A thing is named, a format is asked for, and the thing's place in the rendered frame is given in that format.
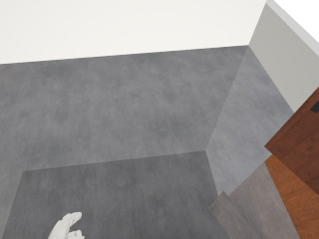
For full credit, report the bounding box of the robot left hand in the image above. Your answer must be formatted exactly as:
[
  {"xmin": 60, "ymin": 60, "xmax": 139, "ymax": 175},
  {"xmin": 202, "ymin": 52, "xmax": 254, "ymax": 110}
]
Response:
[{"xmin": 48, "ymin": 212, "xmax": 85, "ymax": 239}]

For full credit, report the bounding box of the cupboard door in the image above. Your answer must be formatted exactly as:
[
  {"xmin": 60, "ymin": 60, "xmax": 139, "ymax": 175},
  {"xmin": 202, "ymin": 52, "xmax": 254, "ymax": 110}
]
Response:
[{"xmin": 264, "ymin": 87, "xmax": 319, "ymax": 195}]

